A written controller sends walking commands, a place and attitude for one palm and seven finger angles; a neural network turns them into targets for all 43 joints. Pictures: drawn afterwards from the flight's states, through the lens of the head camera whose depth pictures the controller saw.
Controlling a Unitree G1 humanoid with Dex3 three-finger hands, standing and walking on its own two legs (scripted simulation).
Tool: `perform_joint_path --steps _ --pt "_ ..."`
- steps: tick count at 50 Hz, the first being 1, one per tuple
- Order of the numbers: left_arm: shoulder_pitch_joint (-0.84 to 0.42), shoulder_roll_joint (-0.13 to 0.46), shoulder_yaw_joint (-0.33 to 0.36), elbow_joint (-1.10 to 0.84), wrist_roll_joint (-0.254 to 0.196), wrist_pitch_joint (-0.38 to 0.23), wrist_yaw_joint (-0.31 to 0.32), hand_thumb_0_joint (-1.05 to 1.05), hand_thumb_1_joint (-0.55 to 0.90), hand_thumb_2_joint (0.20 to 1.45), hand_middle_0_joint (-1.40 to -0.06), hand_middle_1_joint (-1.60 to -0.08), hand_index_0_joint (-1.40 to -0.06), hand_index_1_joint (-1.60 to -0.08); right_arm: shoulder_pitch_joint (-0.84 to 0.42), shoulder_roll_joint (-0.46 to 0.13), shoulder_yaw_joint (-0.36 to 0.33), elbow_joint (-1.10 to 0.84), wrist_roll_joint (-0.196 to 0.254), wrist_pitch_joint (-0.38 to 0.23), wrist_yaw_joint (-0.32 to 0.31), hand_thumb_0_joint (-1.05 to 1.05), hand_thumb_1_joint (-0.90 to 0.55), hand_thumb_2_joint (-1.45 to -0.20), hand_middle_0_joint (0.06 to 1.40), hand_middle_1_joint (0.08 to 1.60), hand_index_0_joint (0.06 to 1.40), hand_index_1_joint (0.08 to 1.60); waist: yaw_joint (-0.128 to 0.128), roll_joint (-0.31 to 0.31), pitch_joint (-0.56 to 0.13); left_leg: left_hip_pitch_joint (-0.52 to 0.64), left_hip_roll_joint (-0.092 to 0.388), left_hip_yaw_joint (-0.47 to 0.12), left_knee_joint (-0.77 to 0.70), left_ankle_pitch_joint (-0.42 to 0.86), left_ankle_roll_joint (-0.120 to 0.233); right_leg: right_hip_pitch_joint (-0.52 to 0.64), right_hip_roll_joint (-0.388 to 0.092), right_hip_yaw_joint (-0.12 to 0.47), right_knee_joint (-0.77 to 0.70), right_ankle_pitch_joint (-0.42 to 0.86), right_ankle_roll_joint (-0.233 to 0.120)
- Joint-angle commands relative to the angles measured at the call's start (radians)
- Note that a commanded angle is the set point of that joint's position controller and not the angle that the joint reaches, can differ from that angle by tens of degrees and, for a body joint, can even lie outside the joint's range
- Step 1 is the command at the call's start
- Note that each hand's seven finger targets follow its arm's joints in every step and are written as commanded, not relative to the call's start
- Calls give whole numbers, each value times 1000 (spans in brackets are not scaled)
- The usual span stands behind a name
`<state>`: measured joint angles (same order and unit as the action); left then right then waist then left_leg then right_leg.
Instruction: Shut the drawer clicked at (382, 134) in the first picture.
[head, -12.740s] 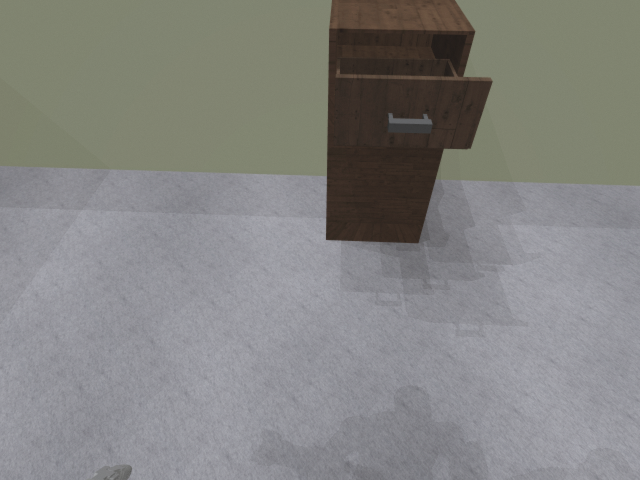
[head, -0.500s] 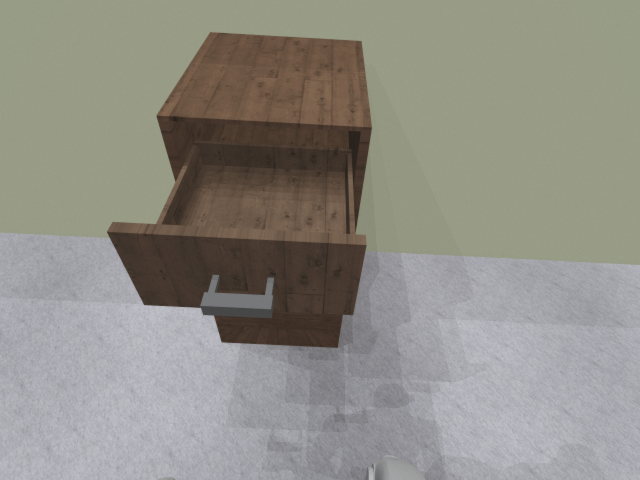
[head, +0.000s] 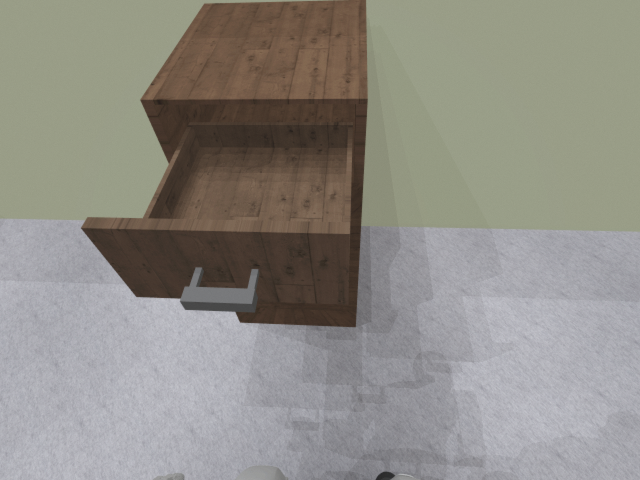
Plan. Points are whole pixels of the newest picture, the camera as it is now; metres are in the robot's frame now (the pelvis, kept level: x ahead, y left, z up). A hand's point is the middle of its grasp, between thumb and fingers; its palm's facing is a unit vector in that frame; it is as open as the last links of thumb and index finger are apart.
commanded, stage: come to a stop and stand still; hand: left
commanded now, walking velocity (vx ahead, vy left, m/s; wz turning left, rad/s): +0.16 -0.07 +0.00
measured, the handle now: (223, 286) +0.36 +0.17 +0.01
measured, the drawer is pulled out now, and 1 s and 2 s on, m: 0.30 0.30 0.30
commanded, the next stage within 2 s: look again from close up in 1.46 s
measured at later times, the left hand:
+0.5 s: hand out of the picture -0.07 +0.21 -0.16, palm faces +0.00 -0.98 -0.18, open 7.4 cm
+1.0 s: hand out of the picture -0.02 +0.16 -0.16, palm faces +0.00 -0.97 -0.23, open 7.3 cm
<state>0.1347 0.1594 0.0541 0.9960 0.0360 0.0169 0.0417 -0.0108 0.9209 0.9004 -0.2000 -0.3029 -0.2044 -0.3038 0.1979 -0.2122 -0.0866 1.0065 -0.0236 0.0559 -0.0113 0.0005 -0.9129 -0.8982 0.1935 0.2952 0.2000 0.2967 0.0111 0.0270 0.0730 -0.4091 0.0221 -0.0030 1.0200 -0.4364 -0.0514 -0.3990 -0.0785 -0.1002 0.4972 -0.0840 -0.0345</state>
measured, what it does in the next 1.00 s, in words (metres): steps on the spot: left foot, then right foot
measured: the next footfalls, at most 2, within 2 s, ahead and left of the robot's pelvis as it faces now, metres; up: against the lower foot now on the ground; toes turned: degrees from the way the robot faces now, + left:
left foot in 0.12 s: -0.01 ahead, +0.11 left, +0.00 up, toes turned +1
right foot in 0.56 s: -0.02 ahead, -0.11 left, +0.00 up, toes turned -4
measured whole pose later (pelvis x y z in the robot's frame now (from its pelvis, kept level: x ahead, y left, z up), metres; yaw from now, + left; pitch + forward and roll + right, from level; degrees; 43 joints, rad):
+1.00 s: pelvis -0.04 -0.02 +0.01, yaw -1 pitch -1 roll +1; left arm 0.29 0.14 -0.01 1.08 0.01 -0.03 0.03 0.00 0.93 0.90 -0.20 -0.30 -0.20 -0.30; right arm 0.30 -0.16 0.00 1.08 -0.02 -0.01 -0.02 0.02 -0.94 -0.90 0.20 0.30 0.20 0.30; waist -0.01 0.04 0.00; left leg -0.19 0.02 0.03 0.48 -0.28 -0.02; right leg -0.20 0.01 -0.05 0.51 -0.30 -0.04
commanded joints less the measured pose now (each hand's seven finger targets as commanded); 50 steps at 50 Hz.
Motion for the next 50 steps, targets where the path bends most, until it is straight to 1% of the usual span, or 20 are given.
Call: perform_joint_path --steps 1,3,5,6,7,8,10,13,19,25,26,27,28,30,32,34,36,38,43,50 --pt "32 206 50 -68 12 3 7 0 900 900 -200 -300 -200 -300 191 -5 7 -5 7 -10 13 0 -900 -900 200 300 200 300 -2 -280 -124 155 -22 53 -217 -50 20 34 -198 262 -318 -382 -79" --pt "34 205 45 -53 8 9 4 0 900 900 -200 -300 -200 -300 262 4 15 22 11 -23 12 0 -900 -900 200 300 200 300 -32 -283 -127 298 -44 98 -441 -15 32 -16 -149 241 -324 -472 -36" --pt "39 168 29 -46 -9 19 -2 0 900 900 -200 -300 -200 -300 331 -23 19 46 6 -37 6 0 -900 -900 200 300 200 300 -68 -101 -87 397 -20 42 -694 29 45 -113 -69 168 -158 -547 34" --pt "60 96 16 -53 -25 22 -7 0 900 900 -200 -300 -200 -300 290 -85 9 26 -9 -48 -2 0 -900 -900 200 300 200 300 -60 189 -23 272 170 -254 -882 -232 91 -187 35 97 93 -469 70" --pt "47 65 12 -57 -29 29 -9 0 900 900 -200 -300 -200 -300 167 -136 7 -30 -10 -46 -15 0 -900 -900 200 300 200 300 -41 300 128 -17 330 -412 -1017 -381 129 -170 68 89 269 -337 73" --pt "80 83 21 -53 -19 30 -19 0 900 900 -200 -300 -200 -300 65 -128 16 -59 -13 -52 -18 0 -900 -900 200 300 200 300 4 243 156 -149 351 -415 -1046 -377 167 -84 33 156 351 -278 57" --pt "158 104 36 -2 -5 35 -33 0 900 900 -200 -300 -200 -300 -4 -100 28 -60 -7 -64 -24 0 -900 -900 200 300 200 300 50 171 123 -111 240 -265 -987 -242 119 -66 79 160 512 -192 68" --pt "205 93 33 29 -8 10 -43 0 900 900 -200 -300 -200 -300 87 -80 32 -26 6 -85 -32 0 -900 -900 200 300 200 300 23 71 84 131 189 -163 -906 -24 123 -198 86 133 606 -138 76" --pt "131 86 18 8 -13 -2 -39 0 900 900 -200 -300 -200 -300 273 -59 26 57 -4 -93 -49 0 -900 -900 200 300 200 300 -58 110 -15 423 277 -226 -809 359 206 -243 34 123 454 -259 81" --pt "183 14 -8 56 -31 -10 -33 0 900 900 -200 -300 -200 -300 227 -59 26 97 -4 -79 -46 0 -900 -900 200 300 200 300 -28 171 -57 270 233 -178 -726 461 202 101 57 57 87 -309 54" --pt "315 72 -26 141 -16 -33 8 0 900 900 -200 -300 -200 -300 48 -120 27 35 13 -92 -26 0 -900 -900 200 300 200 300 69 85 -15 79 207 -35 -463 443 121 194 -32 170 -23 -111 6" --pt "341 121 -21 98 -10 -48 3 0 900 900 -200 -300 -200 -300 65 25 50 -19 6 -79 -3 0 -900 -900 200 300 200 300 48 -231 38 -48 32 52 -333 12 70 133 -86 306 -232 -301 -6" --pt "302 143 -23 78 -11 -67 1 0 900 900 -200 -300 -200 -300 99 52 60 -27 -9 -64 6 0 -900 -900 200 300 200 300 7 -219 24 -47 13 32 -260 -29 55 139 -201 399 -265 -127 -57" --pt "197 152 -28 48 -1 -67 -1 0 900 900 -200 -300 -200 -300 214 59 58 3 0 -74 19 0 -900 -900 200 300 200 300 -58 -62 -141 75 -10 72 -213 25 47 208 -127 224 -163 39 -98" --pt "172 123 -13 43 -15 -71 11 0 900 900 -200 -300 -200 -300 225 43 67 23 6 -71 7 0 -900 -900 200 300 200 300 -53 -313 -177 107 12 51 -294 47 48 194 -107 227 -117 -11 -100" --pt "128 79 -25 36 -21 -53 14 0 900 900 -200 -300 -200 -300 256 39 69 40 5 -77 -1 0 -900 -900 200 300 200 300 -70 -234 -85 220 22 55 -454 151 51 71 -79 181 -71 -139 -73" --pt "140 62 -29 24 -23 -28 8 0 900 900 -200 -300 -200 -300 249 3 70 51 -3 -82 -5 0 -900 -900 200 300 200 300 -45 165 35 137 107 -111 -620 179 88 22 34 124 20 -365 -22" --pt "188 59 -33 32 -18 -25 4 0 900 900 -200 -300 -200 -300 173 -21 70 37 -5 -77 -12 0 -900 -900 200 300 200 300 -1 316 110 -2 167 -202 -766 87 140 126 64 66 54 -334 6" --pt "207 75 -44 58 -23 -51 -7 0 900 900 -200 -300 -200 -300 174 18 79 31 7 -79 -17 0 -900 -900 200 300 200 300 -20 -60 65 131 52 -32 -612 219 79 122 -14 188 -115 -144 -22" --pt "204 92 -41 60 -26 -61 -6 0 900 900 -200 -300 -200 -300 170 -7 85 65 9 -82 -16 0 -900 -900 200 300 200 300 -28 -83 -30 225 52 -10 -607 320 66 188 -35 178 -121 22 -15"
